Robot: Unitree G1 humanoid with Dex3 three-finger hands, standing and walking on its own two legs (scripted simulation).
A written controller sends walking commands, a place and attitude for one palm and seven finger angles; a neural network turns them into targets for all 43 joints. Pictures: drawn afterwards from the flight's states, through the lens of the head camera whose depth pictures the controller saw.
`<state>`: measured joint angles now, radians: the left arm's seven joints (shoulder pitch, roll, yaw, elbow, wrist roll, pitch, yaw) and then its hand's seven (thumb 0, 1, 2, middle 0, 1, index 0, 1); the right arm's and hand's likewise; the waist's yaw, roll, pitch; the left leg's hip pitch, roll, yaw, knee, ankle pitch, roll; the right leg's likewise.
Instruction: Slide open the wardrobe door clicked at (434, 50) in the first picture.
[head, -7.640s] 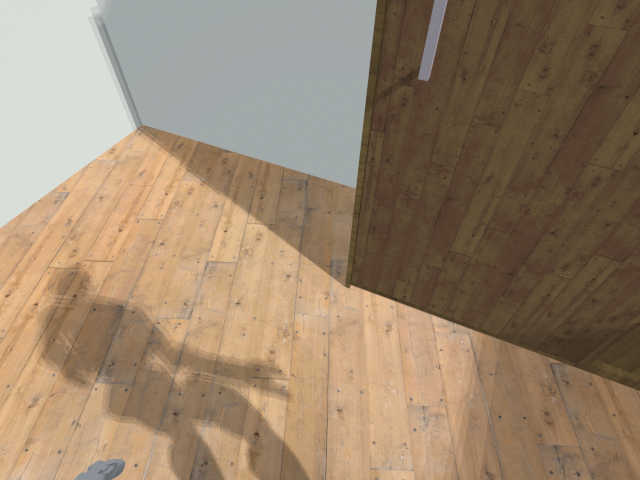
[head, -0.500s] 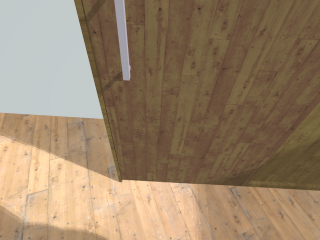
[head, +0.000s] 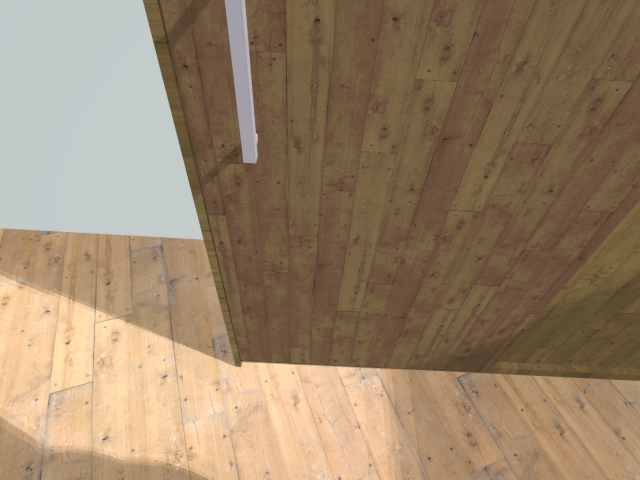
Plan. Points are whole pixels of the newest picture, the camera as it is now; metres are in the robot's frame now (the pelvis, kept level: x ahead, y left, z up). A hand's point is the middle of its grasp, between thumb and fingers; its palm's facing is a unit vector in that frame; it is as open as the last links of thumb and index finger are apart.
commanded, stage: look again from close up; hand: left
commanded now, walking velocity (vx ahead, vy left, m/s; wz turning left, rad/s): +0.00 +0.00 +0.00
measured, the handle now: (244, 68) +0.57 +0.15 +0.24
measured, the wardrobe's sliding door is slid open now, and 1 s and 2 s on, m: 0.00 0.00 0.00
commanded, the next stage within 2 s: shuffle to correct the standing spot in 0.86 s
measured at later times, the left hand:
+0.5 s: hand out of the picture -0.02 +0.17 -0.18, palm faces +0.03 -0.98 -0.18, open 7.4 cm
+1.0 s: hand out of the picture -0.01 +0.16 -0.18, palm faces +0.04 -0.99 -0.16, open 7.4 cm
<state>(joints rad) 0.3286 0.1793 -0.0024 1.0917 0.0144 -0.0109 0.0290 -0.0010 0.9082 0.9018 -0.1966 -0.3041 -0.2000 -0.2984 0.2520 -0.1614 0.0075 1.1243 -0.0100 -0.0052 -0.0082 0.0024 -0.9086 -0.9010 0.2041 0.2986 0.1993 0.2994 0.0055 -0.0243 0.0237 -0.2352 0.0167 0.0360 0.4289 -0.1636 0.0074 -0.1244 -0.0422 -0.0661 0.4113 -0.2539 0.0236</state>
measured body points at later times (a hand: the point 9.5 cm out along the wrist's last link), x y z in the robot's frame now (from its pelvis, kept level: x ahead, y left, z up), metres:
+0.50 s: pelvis +0.00 +0.00 +0.00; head +0.01 +0.01 +0.45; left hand -0.02 +0.22 -0.16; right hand +0.00 -0.22 -0.16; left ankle +0.04 +0.11 -0.74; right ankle -0.02 -0.13 -0.74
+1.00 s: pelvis +0.01 -0.01 +0.00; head +0.01 +0.00 +0.45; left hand -0.02 +0.21 -0.17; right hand +0.01 -0.23 -0.16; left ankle +0.04 +0.11 -0.74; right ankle -0.02 -0.13 -0.74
